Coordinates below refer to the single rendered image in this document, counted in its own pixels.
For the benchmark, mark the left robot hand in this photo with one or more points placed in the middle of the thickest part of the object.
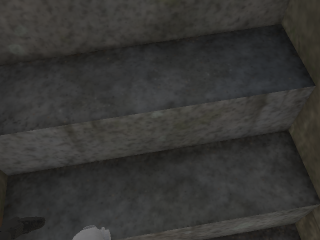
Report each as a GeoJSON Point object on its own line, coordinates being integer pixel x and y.
{"type": "Point", "coordinates": [16, 226]}

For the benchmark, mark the robot left thigh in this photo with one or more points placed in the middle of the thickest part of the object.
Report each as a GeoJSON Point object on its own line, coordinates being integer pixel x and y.
{"type": "Point", "coordinates": [93, 234]}

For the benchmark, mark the robot left shin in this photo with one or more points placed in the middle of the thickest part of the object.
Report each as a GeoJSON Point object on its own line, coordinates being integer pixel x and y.
{"type": "Point", "coordinates": [87, 227]}

